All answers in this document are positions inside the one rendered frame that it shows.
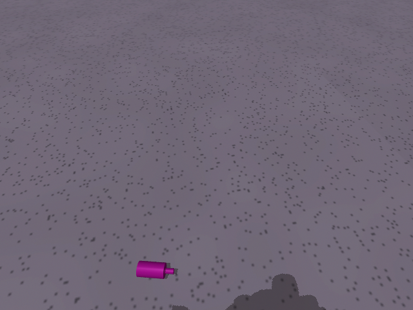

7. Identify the bottle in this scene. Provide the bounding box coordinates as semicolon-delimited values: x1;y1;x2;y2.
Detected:
136;261;174;279

